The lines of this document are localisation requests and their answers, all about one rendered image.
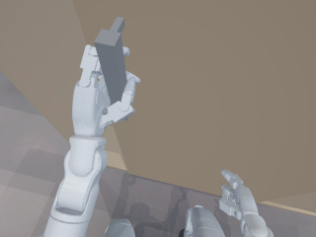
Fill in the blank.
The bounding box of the left robot forearm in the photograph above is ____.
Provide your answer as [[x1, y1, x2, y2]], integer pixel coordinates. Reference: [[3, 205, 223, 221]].
[[39, 134, 108, 237]]

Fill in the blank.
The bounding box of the wardrobe door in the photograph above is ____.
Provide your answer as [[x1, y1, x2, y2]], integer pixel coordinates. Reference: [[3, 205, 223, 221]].
[[72, 0, 316, 203], [269, 192, 316, 213]]

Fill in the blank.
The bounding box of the robot left hand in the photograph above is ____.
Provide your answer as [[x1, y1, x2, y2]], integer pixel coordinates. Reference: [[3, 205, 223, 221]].
[[72, 44, 141, 137]]

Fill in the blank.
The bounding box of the right robot forearm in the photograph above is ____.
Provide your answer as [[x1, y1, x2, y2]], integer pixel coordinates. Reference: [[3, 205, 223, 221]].
[[240, 213, 274, 237]]

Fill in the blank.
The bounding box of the right robot thigh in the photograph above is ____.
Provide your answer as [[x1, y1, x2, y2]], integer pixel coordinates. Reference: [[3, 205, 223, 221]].
[[185, 206, 225, 237]]

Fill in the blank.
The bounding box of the handle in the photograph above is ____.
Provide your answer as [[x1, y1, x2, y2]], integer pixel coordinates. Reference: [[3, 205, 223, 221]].
[[94, 17, 128, 120]]

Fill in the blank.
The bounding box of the robot right hand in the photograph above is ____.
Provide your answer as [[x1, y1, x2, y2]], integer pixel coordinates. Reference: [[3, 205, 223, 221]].
[[219, 169, 259, 222]]

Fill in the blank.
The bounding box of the robot right shin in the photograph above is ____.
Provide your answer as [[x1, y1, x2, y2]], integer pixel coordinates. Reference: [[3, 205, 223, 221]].
[[184, 204, 203, 237]]

